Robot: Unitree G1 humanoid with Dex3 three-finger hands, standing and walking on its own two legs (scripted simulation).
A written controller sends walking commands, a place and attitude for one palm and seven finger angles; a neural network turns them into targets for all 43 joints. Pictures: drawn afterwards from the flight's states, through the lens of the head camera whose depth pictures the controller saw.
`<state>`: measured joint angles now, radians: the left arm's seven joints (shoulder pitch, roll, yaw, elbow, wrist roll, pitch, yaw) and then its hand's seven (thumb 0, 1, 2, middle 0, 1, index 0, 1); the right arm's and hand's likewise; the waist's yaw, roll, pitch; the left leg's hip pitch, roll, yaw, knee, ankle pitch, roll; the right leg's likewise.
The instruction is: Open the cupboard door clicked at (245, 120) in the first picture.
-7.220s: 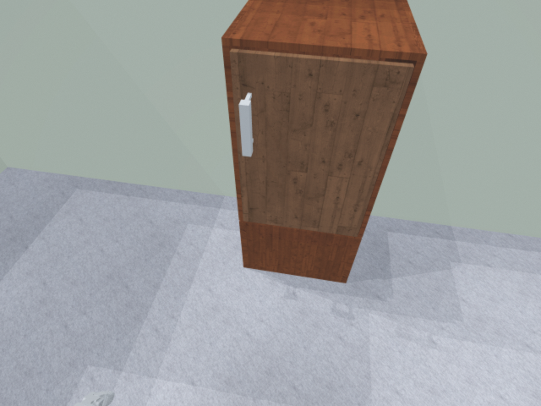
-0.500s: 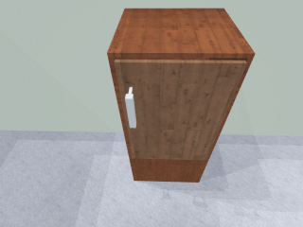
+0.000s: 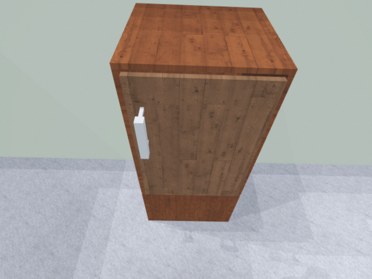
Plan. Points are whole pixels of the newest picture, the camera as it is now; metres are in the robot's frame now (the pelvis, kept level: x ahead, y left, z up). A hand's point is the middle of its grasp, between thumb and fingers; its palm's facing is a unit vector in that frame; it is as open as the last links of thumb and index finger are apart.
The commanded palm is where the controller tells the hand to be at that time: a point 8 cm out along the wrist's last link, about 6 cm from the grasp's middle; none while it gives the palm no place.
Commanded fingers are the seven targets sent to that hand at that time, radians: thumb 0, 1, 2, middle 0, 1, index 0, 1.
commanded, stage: shuffle to correct the standing spot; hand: left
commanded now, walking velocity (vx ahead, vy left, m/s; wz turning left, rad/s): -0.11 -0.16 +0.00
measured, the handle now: (143, 133) +0.49 +0.15 +0.00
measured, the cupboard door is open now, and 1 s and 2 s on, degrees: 0 0 0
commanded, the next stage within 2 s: come to a stop and stand still in 0.26 s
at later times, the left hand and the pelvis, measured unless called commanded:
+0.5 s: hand out of the picture -0.01 +0.09 -0.18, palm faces +0.00 -0.97 -0.23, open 7.3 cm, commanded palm none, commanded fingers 0.00 0.90 0.90 -0.20 -0.30 -0.20 -0.30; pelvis -0.06 -0.09 -0.01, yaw -1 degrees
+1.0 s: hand out of the picture -0.07 +0.13 -0.19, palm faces +0.08 -0.98 -0.20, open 7.4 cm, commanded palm none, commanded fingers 0.00 0.90 0.90 -0.20 -0.30 -0.20 -0.30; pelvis -0.06 -0.06 +0.00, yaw +0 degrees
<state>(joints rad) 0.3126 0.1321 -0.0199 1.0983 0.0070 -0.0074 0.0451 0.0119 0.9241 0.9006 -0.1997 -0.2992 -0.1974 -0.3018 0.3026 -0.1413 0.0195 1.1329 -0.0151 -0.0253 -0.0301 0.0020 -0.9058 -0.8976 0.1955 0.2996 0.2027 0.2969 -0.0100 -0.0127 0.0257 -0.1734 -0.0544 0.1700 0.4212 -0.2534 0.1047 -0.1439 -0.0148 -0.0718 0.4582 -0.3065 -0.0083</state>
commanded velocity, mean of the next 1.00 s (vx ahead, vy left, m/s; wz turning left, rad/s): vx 0.00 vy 0.03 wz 0.02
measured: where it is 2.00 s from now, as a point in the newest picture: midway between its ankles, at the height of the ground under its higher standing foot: outside the picture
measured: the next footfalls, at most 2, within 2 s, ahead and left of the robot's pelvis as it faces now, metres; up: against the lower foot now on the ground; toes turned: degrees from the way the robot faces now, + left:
right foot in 0.46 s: -0.03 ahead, -0.22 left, +0.00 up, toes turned -5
left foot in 0.88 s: -0.02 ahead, +0.03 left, +0.00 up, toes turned +4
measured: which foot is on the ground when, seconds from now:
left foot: down 0.00-0.46, up 0.48-0.86, down 0.88-1.00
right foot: down 0.00-0.12, up 0.14-0.44, down 0.46-0.88, up 0.90-1.00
